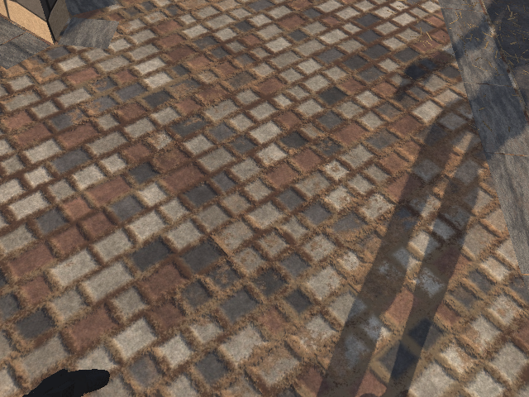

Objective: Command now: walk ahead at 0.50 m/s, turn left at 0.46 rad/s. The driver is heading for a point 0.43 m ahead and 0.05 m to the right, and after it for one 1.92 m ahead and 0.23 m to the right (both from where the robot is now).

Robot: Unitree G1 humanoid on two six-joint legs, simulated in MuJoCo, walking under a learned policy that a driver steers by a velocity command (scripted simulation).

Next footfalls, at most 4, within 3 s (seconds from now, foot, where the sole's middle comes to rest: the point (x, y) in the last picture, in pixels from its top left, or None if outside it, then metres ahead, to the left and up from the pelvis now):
0.16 right None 0.28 -0.14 -0.78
0.62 left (208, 396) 0.48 0.09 -0.78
0.88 right None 0.44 -0.14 -0.78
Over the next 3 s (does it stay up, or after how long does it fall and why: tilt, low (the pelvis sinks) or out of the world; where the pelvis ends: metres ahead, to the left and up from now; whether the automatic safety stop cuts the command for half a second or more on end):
stays up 0.42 -0.01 -0.01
